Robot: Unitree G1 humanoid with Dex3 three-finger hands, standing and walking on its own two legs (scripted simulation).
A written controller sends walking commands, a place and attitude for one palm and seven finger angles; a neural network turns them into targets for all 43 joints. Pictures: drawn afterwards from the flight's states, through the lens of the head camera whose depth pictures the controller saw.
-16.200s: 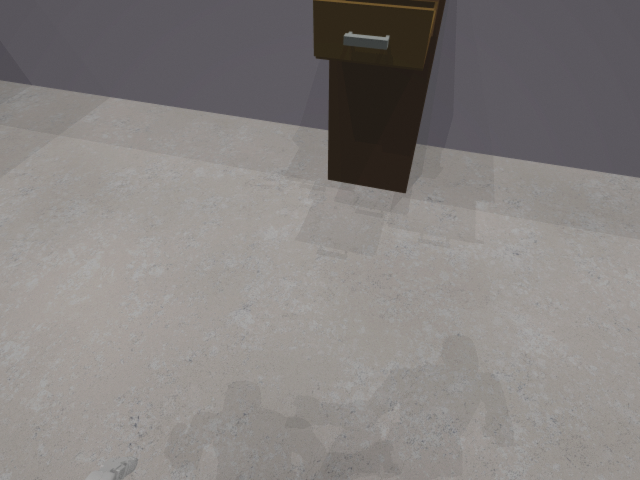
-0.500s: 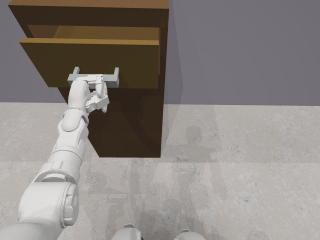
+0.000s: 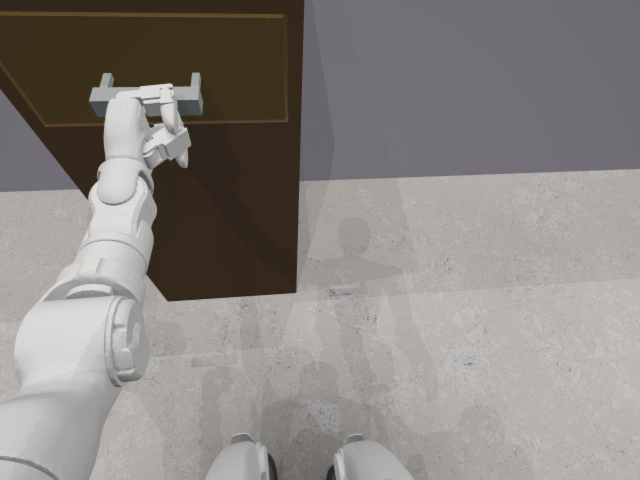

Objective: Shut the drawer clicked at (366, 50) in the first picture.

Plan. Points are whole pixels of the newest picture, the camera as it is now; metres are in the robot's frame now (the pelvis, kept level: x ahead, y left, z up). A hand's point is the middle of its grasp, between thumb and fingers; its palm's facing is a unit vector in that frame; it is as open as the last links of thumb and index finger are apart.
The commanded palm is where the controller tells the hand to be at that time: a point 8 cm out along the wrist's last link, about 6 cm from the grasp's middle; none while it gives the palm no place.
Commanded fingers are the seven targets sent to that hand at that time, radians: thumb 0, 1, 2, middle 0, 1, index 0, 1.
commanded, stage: push the drawer shut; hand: left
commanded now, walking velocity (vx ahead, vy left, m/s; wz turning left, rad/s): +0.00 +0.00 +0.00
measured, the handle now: (150, 90) +0.60 +0.16 +0.10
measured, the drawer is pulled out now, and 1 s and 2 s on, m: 0.00 0.00 0.00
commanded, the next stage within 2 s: pull the fist back off the drawer in 0.26 s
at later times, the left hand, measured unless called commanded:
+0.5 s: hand (180, 134) +0.52 +0.12 +0.09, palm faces -0.01 -1.00 -0.05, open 2.8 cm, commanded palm +0.54 +0.16 +0.10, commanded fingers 0.00 0.90 0.90 -1.40 -1.60 -1.40 -1.60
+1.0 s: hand (187, 137) +0.51 +0.11 +0.10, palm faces -0.01 -1.00 -0.01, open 3.2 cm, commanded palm +0.48 +0.16 +0.10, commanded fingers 0.00 0.90 0.90 -1.40 -1.60 -1.40 -1.60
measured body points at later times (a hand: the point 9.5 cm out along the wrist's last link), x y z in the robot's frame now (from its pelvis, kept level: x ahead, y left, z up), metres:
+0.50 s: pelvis -0.02 +0.00 -0.01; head +0.11 +0.02 +0.43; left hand +0.52 +0.17 +0.10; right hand -0.04 -0.26 -0.11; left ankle +0.05 +0.09 -0.68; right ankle -0.01 -0.10 -0.68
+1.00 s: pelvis +0.01 +0.01 +0.00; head +0.11 +0.01 +0.44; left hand +0.51 +0.16 +0.10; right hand -0.02 -0.25 -0.11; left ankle +0.05 +0.09 -0.68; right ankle -0.01 -0.10 -0.68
